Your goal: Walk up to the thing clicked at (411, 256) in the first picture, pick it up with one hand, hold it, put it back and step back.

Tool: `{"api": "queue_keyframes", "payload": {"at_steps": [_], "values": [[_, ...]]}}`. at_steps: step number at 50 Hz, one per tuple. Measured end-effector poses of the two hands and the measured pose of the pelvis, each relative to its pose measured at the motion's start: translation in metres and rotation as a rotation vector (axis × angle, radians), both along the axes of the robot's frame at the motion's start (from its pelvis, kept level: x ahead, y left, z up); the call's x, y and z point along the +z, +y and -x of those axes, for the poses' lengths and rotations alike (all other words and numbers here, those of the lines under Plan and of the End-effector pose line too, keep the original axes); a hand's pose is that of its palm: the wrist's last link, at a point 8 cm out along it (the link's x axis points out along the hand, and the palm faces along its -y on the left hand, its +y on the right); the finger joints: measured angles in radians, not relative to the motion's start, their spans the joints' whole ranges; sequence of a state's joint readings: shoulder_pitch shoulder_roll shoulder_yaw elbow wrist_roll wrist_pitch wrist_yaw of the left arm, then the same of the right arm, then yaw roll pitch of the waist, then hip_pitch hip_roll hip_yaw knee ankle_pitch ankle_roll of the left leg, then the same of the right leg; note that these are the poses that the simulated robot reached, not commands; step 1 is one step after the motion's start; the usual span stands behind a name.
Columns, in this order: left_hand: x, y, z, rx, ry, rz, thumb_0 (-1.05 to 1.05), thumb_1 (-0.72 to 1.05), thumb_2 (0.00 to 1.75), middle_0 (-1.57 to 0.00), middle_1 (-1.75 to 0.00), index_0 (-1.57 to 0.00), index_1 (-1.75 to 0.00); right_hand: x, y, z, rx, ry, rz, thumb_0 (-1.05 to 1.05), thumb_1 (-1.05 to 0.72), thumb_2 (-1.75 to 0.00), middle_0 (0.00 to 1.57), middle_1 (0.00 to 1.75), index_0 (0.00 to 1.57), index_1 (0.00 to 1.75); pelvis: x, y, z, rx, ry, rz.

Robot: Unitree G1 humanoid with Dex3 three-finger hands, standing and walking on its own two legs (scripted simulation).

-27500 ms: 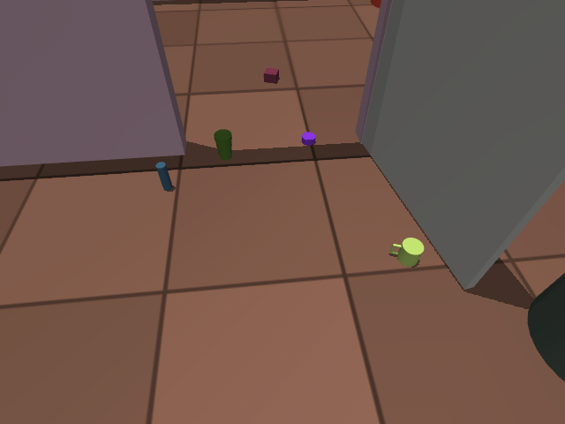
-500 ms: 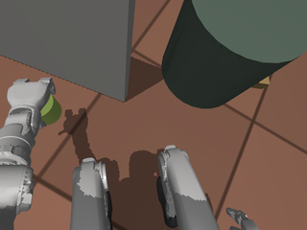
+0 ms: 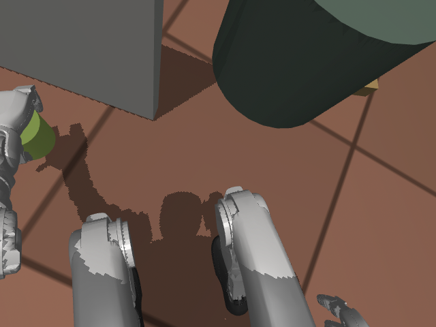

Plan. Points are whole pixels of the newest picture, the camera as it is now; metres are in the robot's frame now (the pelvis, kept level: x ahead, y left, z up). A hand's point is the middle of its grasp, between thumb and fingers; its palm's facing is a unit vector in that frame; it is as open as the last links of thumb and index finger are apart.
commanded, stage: crouch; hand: left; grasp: from above
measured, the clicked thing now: (13, 137) +0.49 +0.29 -0.19
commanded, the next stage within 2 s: lower in 0.40 s
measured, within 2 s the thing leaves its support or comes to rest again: neither
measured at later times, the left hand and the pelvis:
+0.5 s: hand (26, 134) +0.49 +0.27 -0.20, palm faces -0.45 -0.03 -0.89, open 11.0 cm; pelvis +0.00 +0.00 -0.04, yaw -2 degrees
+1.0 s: hand (37, 140) +0.50 +0.27 -0.25, palm faces -0.46 -0.03 -0.89, open 11.0 cm; pelvis +0.00 +0.00 -0.07, yaw -4 degrees
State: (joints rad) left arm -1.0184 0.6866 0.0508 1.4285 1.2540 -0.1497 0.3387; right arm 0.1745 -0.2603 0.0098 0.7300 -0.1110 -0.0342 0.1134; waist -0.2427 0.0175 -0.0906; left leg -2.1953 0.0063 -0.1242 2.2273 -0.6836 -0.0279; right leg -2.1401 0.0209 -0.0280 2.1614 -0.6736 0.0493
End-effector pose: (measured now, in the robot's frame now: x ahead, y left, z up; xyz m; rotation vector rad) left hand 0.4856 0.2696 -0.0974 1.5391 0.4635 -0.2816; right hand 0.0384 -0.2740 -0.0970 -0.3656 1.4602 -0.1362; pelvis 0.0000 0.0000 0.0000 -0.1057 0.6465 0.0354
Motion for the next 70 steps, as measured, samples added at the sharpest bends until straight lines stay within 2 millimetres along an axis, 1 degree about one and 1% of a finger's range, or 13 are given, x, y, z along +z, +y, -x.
{"api": "queue_keyframes", "payload": {"at_steps": [5, 10, 20, 30, 36, 43, 52, 63, 70], "values": [[-0.012, 0.0, -0.004, 0.001, -0.002, 0.0, 0.01, -0.19, 0.85, -0.41, -1.01, -0.44, -0.99, -0.012, 0.003, 0.012, -0.004, 0.027, -0.009, 0.0, -0.92, -0.9, 0.21, 0.3, 0.2, 0.3, -0.013, 0.0, 0.002, -0.005, -0.011, 0.004], [-0.023, -0.001, -0.008, -0.001, -0.003, 0.001, 0.01, -0.19, 0.84, -0.41, -1.01, -0.44, -0.99, -0.021, 0.005, 0.02, -0.003, 0.042, -0.016, 0.0, -0.92, -0.9, 0.21, 0.3, 0.2, 0.3, -0.024, -0.001, 0.004, -0.01, -0.023, 0.009], [-0.039, 0.001, -0.012, -0.006, -0.003, -0.001, 0.01, -0.19, 0.84, -0.42, -1.0, -0.44, -0.98, -0.03, 0.008, 0.023, 0.013, 0.053, -0.015, 0.0, -0.92, -0.9, 0.21, 0.3, 0.2, 0.3, -0.037, 0.001, 0.003, -0.014, -0.03, 0.021], [-0.051, 0.004, -0.015, 0.003, -0.002, 0.0, 0.01, -0.19, 0.84, -0.43, -0.99, -0.45, -0.97, -0.033, 0.007, 0.018, 0.034, 0.05, -0.003, 0.0, -0.92, -0.9, 0.21, 0.3, 0.2, 0.3, -0.045, 0.001, 0.002, -0.017, -0.035, 0.03], [-0.067, 0.004, -0.016, -0.001, 0.02, 0.005, 0.01, -0.19, 0.84, -0.43, -0.99, -0.45, -0.97, -0.035, 0.007, 0.016, 0.055, 0.049, 0.005, 0.0, -0.92, -0.9, 0.21, 0.3, 0.2, 0.3, -0.051, 0.002, 0.002, -0.02, -0.042, 0.038], [-0.086, 0.003, -0.018, -0.011, 0.013, 0.017, 0.01, -0.19, 0.84, -0.43, -0.99, -0.46, -0.97, -0.038, 0.008, 0.021, 0.073, 0.072, 0.008, 0.0, -0.92, -0.9, 0.21, 0.3, 0.2, 0.3, -0.059, 0.003, 0.001, -0.026, -0.05, 0.047], [-0.103, 0.003, -0.02, -0.003, 0.006, 0.012, 0.01, -0.19, 0.84, -0.43, -0.99, -0.46, -0.96, -0.042, 0.013, 0.026, 0.08, 0.094, 0.003, 0.0, -0.92, -0.9, 0.21, 0.3, 0.2, 0.3, -0.066, 0.003, -0.001, -0.033, -0.052, 0.056], [-0.125, -0.001, -0.022, 0.005, 0.015, 0.025, 0.01, -0.19, 0.83, -0.43, -0.98, -0.46, -0.96, -0.038, 0.015, 0.03, 0.109, 0.106, 0.0, 0.0, -0.91, -0.9, 0.21, 0.3, 0.2, 0.3, -0.07, 0.005, -0.001, -0.042, -0.067, 0.073], [-0.135, 0.0, -0.024, 0.011, 0.003, 0.027, 0.01, -0.19, 0.83, -0.44, -0.98, -0.46, -0.95, -0.033, 0.014, 0.031, 0.132, 0.112, 0.01, 0.0, -0.91, -0.9, 0.21, 0.3, 0.2, 0.3, -0.073, 0.006, -0.001, -0.05, -0.08, 0.084]]}}
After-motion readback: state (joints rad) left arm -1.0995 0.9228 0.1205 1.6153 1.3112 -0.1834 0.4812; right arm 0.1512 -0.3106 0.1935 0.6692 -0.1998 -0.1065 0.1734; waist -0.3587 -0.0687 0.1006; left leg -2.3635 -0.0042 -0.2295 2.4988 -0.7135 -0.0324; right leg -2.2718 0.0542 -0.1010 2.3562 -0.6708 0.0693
